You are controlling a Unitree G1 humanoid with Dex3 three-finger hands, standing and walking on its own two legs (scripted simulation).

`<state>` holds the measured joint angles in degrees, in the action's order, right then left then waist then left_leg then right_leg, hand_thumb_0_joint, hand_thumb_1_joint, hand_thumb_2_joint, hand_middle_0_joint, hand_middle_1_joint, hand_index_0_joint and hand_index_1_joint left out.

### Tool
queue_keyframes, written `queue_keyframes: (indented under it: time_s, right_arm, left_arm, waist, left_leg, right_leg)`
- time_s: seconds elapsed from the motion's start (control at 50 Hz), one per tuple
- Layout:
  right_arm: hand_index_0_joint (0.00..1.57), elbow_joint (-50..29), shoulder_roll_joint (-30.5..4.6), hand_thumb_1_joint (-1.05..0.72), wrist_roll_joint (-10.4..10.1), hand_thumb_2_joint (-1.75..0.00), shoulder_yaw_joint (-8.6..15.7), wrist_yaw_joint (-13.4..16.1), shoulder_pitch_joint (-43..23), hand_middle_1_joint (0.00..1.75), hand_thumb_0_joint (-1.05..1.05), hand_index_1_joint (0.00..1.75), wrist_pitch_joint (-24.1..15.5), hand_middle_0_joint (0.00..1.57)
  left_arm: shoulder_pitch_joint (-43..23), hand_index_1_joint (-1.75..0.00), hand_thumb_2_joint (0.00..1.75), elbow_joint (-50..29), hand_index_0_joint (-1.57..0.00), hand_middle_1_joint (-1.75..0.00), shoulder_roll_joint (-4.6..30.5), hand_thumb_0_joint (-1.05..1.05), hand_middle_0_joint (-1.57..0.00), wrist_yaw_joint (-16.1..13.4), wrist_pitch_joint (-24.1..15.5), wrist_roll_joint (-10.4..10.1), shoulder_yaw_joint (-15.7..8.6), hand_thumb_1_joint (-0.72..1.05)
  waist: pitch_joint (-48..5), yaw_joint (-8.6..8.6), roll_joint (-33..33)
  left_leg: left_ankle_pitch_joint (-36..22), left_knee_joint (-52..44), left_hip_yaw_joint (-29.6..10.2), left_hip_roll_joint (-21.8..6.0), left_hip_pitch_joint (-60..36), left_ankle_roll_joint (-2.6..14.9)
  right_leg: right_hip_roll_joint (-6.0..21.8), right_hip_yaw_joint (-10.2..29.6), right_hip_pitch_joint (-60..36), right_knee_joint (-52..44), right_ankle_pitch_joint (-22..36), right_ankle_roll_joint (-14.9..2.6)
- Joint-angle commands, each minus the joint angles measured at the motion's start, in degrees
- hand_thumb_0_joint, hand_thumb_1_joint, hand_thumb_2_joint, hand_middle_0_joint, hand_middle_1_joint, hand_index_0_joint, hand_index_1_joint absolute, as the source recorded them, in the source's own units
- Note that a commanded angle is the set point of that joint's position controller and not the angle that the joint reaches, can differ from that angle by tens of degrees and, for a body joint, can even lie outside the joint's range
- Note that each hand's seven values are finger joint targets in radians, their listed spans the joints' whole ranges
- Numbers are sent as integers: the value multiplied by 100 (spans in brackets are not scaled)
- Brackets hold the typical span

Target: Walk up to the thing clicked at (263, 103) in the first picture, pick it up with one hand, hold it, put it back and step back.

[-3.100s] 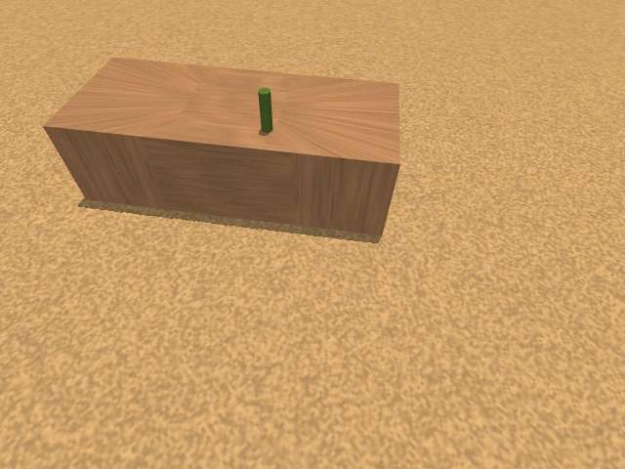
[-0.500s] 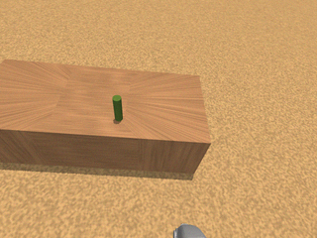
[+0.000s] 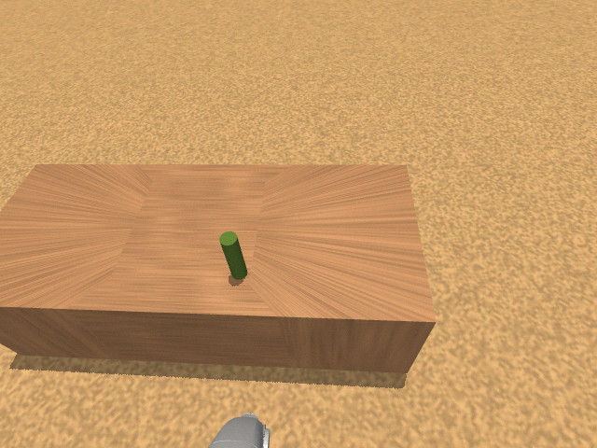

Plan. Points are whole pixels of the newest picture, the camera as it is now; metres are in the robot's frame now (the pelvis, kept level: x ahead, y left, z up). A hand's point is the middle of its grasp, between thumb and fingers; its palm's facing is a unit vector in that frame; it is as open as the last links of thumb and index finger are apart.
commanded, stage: walk up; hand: left
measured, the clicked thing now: (234, 256) +0.59 +0.21 -0.30
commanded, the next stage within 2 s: stand in 1.88 s
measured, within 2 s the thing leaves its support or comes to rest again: neither
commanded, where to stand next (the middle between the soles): +0.15 +0.01 m, yaw -1 degrees
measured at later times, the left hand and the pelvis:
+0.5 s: hand out of the picture +0.11 +0.31 -0.17, palm faces -0.05 -0.92 -0.38, open 7.4 cm; pelvis +0.07 +0.04 -0.02, yaw -1 degrees
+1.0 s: hand (144, 387) +0.23 +0.28 -0.15, palm faces -0.06 -0.95 -0.32, open 7.4 cm; pelvis +0.10 +0.04 +0.00, yaw -1 degrees
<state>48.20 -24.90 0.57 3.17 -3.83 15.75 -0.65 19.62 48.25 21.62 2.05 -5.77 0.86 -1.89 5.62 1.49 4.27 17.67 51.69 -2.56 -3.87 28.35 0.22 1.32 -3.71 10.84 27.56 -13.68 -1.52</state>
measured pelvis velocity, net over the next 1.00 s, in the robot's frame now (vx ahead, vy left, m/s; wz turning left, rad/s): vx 0.10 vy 0.04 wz -0.03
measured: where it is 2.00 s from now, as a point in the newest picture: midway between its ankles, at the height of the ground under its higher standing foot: outside the picture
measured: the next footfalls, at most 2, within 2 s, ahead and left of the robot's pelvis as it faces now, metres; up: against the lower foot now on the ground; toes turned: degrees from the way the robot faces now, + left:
left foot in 0.16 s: +0.18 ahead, +0.16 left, +0.00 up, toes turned +1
right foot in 0.46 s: +0.14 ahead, -0.10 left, +0.00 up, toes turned -2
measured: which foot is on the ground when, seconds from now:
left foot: up 0.00-0.14, down 0.16-1.00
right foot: down 0.00-0.18, up 0.20-0.44, down 0.46-1.00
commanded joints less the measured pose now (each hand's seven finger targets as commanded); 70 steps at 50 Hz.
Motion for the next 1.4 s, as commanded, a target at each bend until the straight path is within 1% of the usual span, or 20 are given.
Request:
queue_keyframes:
  time_s: [0.0,0.06,0.12,0.14,0.16,0.18,0.2,0.24,0.28,0.36,0.42,0.44,0.46,0.48,0.5,0.54,0.58,0.66,0.82,1.38]
  right_arm:
    - [20,-415,-787,-90,57,-90,312,7,-69,30,0,30,-177,20]
    - [20,-322,-655,-90,34,-90,293,94,-155,30,0,30,-223,20]
    - [20,-19,-893,-90,54,-90,360,226,547,30,0,30,-332,20]
    - [20,15,-1340,-90,101,-90,469,292,769,30,0,30,-365,20]
    - [20,-153,-1477,-90,87,-90,448,332,541,30,0,30,-378,20]
    - [20,-205,-1655,-90,-48,-90,486,324,319,30,0,30,-345,20]
    - [20,-170,-1551,-90,-70,-90,488,328,167,30,0,30,-296,20]
    - [20,-261,-1285,-90,-1,-90,351,374,-232,30,0,30,-270,20]
    - [20,-266,-1216,-90,-1,-90,282,383,-474,30,0,30,-291,20]
    - [20,-270,-1220,-90,45,-90,252,375,-668,30,0,30,-202,20]
    - [20,-268,-1030,-90,-24,-90,165,351,-956,30,0,30,-79,20]
    - [20,-262,-837,-90,-59,-90,86,349,-995,30,0,30,-52,20]
    - [20,-226,-572,-90,-105,-90,17,344,-870,30,0,30,-32,20]
    - [20,-130,-520,-90,-99,-90,14,353,-875,30,0,30,4,20]
    - [20,117,-760,-90,-94,-90,110,375,-764,30,0,30,35,20]
    - [20,345,-878,-90,-95,-90,126,344,-616,30,0,30,-44,20]
    - [20,468,-833,-90,-126,-90,70,334,-835,30,0,30,-117,20]
    - [20,683,-882,-90,-75,-90,-23,332,-1041,30,0,30,-131,20]
    - [20,1168,-857,-90,-73,-90,-103,377,-1161,30,0,30,-227,20]
    - [20,1562,-736,-90,-27,-90,-90,400,-1487,30,0,30,-142,20]
  left_arm:
    - [-42,-30,90,-490,-20,-30,1685,0,-20,-137,-90,5,-530,90]
    - [-43,-30,90,-440,-20,-30,1646,0,-20,-176,14,-16,-424,90]
    - [-147,-30,90,-477,-20,-30,1315,0,-20,-207,133,-78,-267,90]
    - [178,-30,90,-479,-20,-30,964,0,-20,-212,152,-124,-157,90]
    - [475,-30,90,-395,-20,-30,748,0,-20,-234,235,-162,-79,90]
    - [648,-30,90,-167,-20,-30,1232,0,-20,-312,348,-158,-214,90]
    - [381,-30,90,-75,-20,-30,1411,0,-20,-325,372,-108,-237,90]
    - [189,-30,90,38,-20,-30,1415,0,-20,-295,394,-119,-277,90]
    - [353,-30,90,206,-20,-30,1317,0,-20,-240,416,-119,-263,90]
    - [256,-30,90,419,-20,-30,1168,0,-20,-246,404,-59,-268,90]
    - [308,-30,90,635,-20,-30,1091,0,-20,-281,352,9,-290,90]
    - [211,-30,90,652,-20,-30,1201,0,-20,-301,331,48,-322,90]
    - [-42,-30,90,569,-20,-30,1402,0,-20,-312,302,108,-354,90]
    - [-621,-30,90,385,-20,-30,1754,0,-20,-300,276,113,-365,90]
    - [-1180,-30,90,307,-20,-30,1805,0,-20,-273,312,91,-330,90]
    - [-1363,-30,90,327,-20,-30,1318,0,-20,-258,325,10,-176,90]
    - [-1195,-30,90,510,-20,-30,1165,0,-20,-251,287,-37,-138,90]
    - [-1199,-30,90,700,-20,-30,1237,0,-20,-208,332,-57,-118,90]
    - [-1490,-30,90,1075,-20,-30,1143,0,-20,-237,381,-140,-82,90]
    - [-1962,-30,90,1588,-20,-30,1024,0,-20,-193,431,-44,-73,90]
  waist:
    - [-131,55,-1303]
    - [-278,30,-1270]
    - [-802,-391,-341]
    - [-1110,-416,840]
    - [-1090,-185,950]
    - [-1064,-164,664]
    - [-736,-197,539]
    - [-439,-131,513]
    - [-398,-23,679]
    - [-593,-87,769]
    - [-770,102,358]
    - [-738,128,60]
    - [-548,16,-725]
    - [-183,-160,-1298]
    - [11,-256,-1325]
    - [-41,-450,-821]
    - [-437,-260,-791]
    - [-565,-145,-870]
    - [-965,-72,-324]
    - [-714,-194,-434]
  left_leg:
    - [-497,-1030,272,-147,-289,-86]
    - [-927,-1472,502,52,-1080,-34]
    - [-1506,-2467,498,185,-2328,234]
    - [-1827,-2849,-690,-783,-2786,472]
    - [-1911,-3029,-2208,-1683,-2801,883]
    - [-1250,-3196,-2470,-2038,-2518,1459]
    - [-823,-3290,-2352,-1906,-1998,1501]
    - [-795,-3302,-1255,-1344,-1421,1136]
    - [-662,-3200,-680,-1015,-1077,1008]
    - [-398,-2971,-649,-1106,-928,1128]
    - [87,-2349,-399,-916,-550,840]
    - [442,-2197,-319,-781,-289,614]
    - [765,-1762,-68,-449,-141,322]
    - [1036,-1325,249,132,-429,82]
    - [1091,-885,193,121,-1358,90]
    - [345,-1874,81,-84,-1911,154]
    - [-454,-2403,-311,-345,-1727,269]
    - [208,-2639,-242,-245,-1530,207]
    - [-1849,-2968,-170,-436,-1838,183]
    - [-1022,-3616,-98,-400,-2145,61]
  right_leg:
    - [1300,797,241,-976,661,-1056]
    - [1254,600,619,-299,1608,-945]
    - [794,280,751,1315,1479,-507]
    - [339,32,1218,2362,312,-195]
    - [-248,357,1790,2812,-1799,-13]
    - [-32,440,1679,3272,-2079,-69]
    - [118,544,1634,3436,-2027,-84]
    - [190,790,1430,3063,-1690,-91]
    - [269,577,1144,2601,-1264,-55]
    - [165,260,629,1542,-1014,70]
    - [-45,125,-199,304,-244,7]
    - [76,327,-327,80,-173,-72]
    - [722,1420,-2,-484,-655,-280]
    - [1481,2634,1132,-1185,-1882,-651]
    - [1661,2594,2104,-1234,-2261,-908]
    - [976,1435,2097,-745,-1638,-408]
    - [566,975,1154,-305,-199,-126]
    - [666,1153,698,-587,-733,-144]
    - [595,762,-286,-416,1036,-41]
    - [631,713,-331,-1368,475,79]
